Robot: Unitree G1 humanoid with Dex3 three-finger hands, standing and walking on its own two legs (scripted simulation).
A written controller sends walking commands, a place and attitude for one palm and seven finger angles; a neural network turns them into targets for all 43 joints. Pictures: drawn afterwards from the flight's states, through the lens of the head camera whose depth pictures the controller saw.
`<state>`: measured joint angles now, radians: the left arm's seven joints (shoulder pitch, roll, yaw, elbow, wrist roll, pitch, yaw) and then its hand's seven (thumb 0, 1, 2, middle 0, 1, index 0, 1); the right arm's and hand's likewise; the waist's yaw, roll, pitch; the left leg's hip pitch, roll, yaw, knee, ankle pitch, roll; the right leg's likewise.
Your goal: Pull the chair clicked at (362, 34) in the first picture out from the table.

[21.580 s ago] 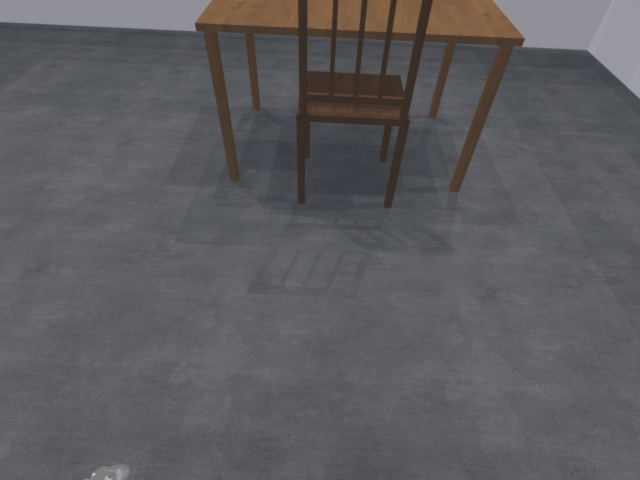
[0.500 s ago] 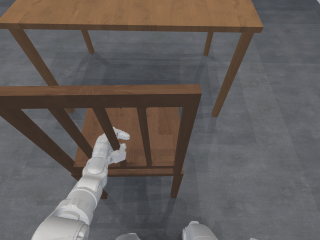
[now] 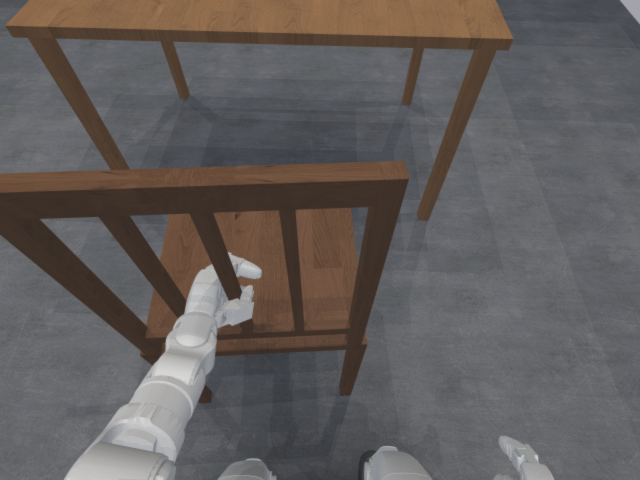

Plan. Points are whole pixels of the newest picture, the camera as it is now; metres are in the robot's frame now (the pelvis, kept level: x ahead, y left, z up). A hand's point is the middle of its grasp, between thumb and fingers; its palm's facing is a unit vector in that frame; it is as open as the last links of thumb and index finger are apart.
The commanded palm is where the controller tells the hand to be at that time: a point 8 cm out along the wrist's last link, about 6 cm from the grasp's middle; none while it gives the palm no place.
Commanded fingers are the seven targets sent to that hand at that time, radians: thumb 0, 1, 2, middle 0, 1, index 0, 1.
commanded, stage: stop walking, hand still on the chair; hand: left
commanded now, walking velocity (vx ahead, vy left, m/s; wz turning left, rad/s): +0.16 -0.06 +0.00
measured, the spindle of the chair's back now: (230, 283) +0.37 +0.14 -0.03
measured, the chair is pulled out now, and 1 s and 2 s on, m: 0.54 0.57 0.58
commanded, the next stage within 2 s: open the thumb and straighten the fingers in 0.84 s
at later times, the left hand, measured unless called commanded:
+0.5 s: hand (240, 325) +0.31 +0.13 -0.06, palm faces -0.07 -0.98 -0.21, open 5.1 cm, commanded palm +0.30 +0.18 -0.04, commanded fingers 0.00 0.90 0.90 -0.50 -1.45 -0.50 -1.45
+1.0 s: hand (240, 324) +0.31 +0.13 -0.06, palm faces -0.03 -0.98 -0.18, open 5.1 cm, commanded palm +0.29 +0.18 -0.04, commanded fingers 0.00 0.42 0.67 -0.50 -1.45 -0.50 -1.45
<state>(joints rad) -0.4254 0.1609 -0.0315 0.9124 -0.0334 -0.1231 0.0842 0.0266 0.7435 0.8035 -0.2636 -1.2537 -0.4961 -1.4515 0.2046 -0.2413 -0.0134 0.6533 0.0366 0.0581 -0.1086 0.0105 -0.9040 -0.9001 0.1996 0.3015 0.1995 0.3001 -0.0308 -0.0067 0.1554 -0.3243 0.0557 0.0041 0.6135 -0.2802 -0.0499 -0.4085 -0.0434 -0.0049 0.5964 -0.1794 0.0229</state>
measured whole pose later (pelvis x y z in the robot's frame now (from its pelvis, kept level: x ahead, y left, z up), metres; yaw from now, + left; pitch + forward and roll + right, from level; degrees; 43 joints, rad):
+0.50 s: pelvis +0.04 +0.01 +0.01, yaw -2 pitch -2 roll +1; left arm -0.14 0.12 -0.06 0.78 -0.01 -0.13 0.08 0.03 0.70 0.86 -0.31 -1.30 -0.50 -1.45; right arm 0.23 -0.24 -0.01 0.72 0.03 0.00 -0.11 0.01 -0.90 -0.90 0.20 0.30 0.20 0.30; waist -0.03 0.02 0.07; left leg -0.17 0.03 0.02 0.49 -0.29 -0.03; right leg -0.28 -0.05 0.03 0.51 -0.19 0.04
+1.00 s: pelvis +0.05 +0.00 +0.01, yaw -1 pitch +0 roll +1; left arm -0.06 0.13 -0.06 0.68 -0.03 -0.10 0.09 0.03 0.71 0.85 -0.32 -1.32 -0.50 -1.45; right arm 0.21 -0.22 0.01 0.68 0.05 0.04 -0.09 0.01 -0.90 -0.90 0.20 0.30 0.20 0.30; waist -0.04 0.01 0.04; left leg -0.19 0.04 0.00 0.48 -0.29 -0.04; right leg -0.30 -0.05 0.01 0.52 -0.21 0.03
